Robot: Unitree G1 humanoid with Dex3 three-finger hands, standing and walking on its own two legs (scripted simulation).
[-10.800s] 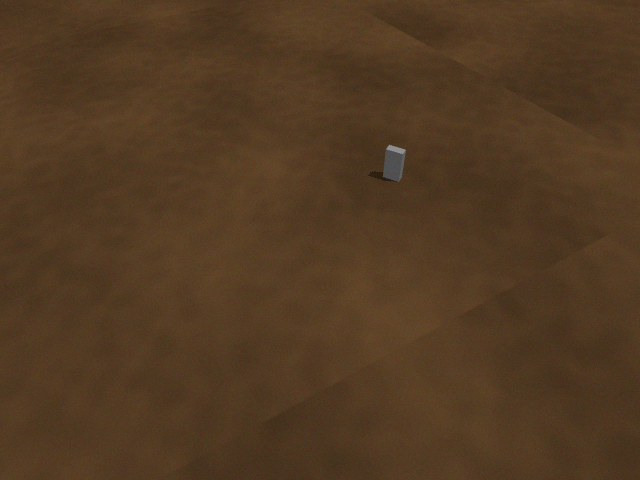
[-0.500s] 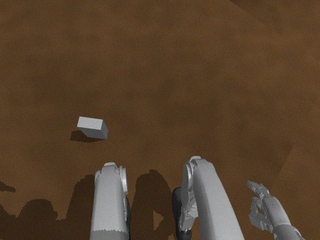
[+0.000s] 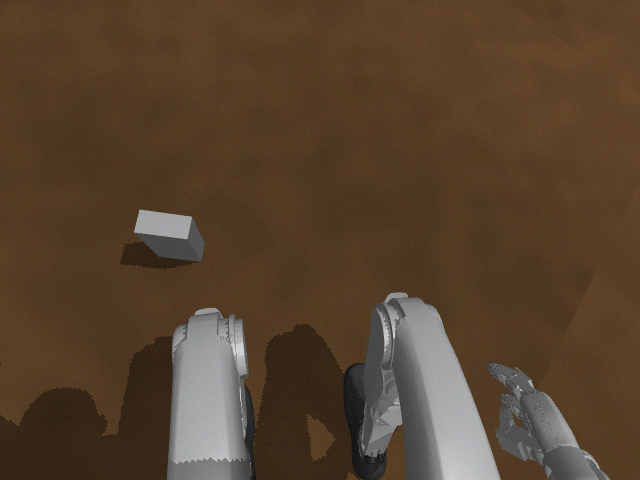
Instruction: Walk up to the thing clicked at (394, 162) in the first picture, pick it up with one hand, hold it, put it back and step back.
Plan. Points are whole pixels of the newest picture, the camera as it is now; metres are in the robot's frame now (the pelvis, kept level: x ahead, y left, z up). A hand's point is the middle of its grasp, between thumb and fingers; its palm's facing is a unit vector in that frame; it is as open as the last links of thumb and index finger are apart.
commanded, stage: go down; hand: left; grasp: from the side
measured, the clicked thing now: (173, 238) +0.48 +0.24 -0.34
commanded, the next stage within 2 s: approach in 0.54 s
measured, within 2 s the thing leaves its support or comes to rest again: neither
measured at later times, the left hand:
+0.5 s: hand out of the picture +0.38 +0.42 -0.02, palm faces +0.18 -0.98 -0.09, open 17.4 cm
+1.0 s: hand (5, 253) +0.40 +0.39 -0.13, palm faces +0.19 -0.98 +0.04, open 17.7 cm
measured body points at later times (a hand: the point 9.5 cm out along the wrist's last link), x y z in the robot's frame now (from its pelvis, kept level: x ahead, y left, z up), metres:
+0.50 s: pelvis -0.01 +0.00 -0.03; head +0.21 +0.07 +0.36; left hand +0.37 +0.47 -0.01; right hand +0.14 -0.28 -0.12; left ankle +0.08 +0.12 -0.38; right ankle +0.10 -0.12 -0.38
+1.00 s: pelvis -0.01 +0.00 -0.07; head +0.22 +0.11 +0.30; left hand +0.38 +0.44 -0.13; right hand +0.14 -0.28 -0.15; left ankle +0.08 +0.12 -0.38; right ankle +0.10 -0.12 -0.38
